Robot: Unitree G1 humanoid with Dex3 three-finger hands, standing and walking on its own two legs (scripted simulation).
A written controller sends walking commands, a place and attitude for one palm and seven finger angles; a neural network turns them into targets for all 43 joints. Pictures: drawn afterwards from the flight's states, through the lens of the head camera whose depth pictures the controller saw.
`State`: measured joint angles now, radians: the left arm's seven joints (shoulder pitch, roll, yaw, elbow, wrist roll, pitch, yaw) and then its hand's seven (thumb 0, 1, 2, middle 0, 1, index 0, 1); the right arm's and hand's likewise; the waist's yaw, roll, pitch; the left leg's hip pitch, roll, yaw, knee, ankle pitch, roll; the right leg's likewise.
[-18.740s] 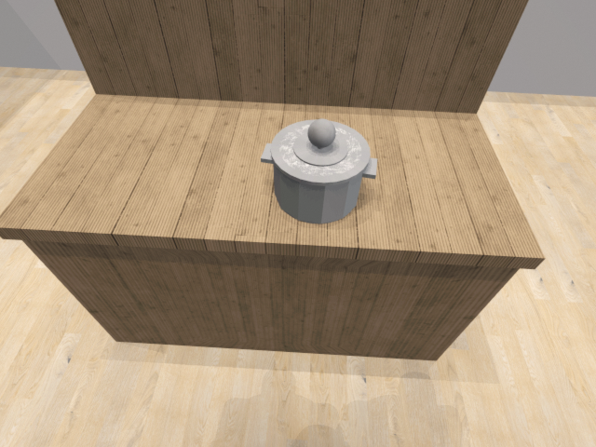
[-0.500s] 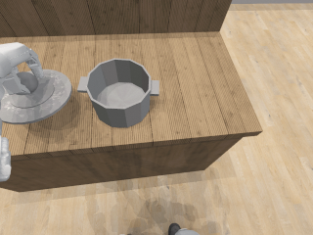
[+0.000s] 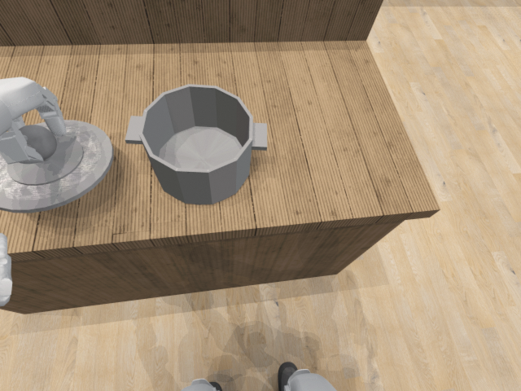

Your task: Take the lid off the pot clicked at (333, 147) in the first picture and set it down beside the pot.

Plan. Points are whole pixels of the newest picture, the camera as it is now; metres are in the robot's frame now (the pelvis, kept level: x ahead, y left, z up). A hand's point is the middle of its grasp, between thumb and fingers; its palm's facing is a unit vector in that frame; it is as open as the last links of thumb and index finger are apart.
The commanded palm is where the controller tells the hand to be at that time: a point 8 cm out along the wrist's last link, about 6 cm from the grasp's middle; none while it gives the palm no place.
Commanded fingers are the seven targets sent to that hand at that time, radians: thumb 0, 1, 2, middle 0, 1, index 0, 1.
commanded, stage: lower the lid onto the table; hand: left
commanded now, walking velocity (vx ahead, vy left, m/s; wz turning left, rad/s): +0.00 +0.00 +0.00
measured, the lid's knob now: (35, 142) +0.49 +0.31 +0.03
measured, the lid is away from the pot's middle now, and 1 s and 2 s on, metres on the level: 0.25 0.22 0.23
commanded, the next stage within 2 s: open the fingers wide in 0.82 s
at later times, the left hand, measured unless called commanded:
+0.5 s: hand (37, 144) +0.49 +0.30 +0.04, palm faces -0.49 -0.11 -0.86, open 8.2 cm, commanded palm +0.53 +0.31 +0.08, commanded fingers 0.00 0.48 1.08 -0.81 -1.05 -0.85 -1.09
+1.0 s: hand (61, 159) +0.48 +0.28 +0.00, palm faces -0.47 -0.10 -0.88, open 8.2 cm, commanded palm +0.50 +0.28 +0.06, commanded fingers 0.00 0.44 0.97 -0.74 -1.04 -0.78 -1.08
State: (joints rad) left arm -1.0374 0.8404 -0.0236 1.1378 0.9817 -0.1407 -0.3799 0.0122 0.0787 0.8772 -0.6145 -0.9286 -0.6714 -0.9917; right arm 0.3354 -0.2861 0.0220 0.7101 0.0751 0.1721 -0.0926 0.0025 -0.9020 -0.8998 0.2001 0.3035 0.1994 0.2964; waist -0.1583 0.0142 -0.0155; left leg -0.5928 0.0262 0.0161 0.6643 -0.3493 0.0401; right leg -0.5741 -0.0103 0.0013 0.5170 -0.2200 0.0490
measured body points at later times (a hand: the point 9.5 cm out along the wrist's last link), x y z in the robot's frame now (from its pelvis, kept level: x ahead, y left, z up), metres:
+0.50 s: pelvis +0.00 +0.00 -0.01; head +0.13 +0.02 +0.42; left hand +0.51 +0.31 +0.09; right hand -0.03 -0.27 -0.12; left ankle -0.03 +0.09 -0.72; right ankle +0.01 -0.16 -0.72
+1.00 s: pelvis -0.01 +0.00 -0.02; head +0.13 +0.01 +0.41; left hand +0.50 +0.29 +0.05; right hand -0.04 -0.28 -0.13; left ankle -0.03 +0.09 -0.72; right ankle +0.01 -0.16 -0.72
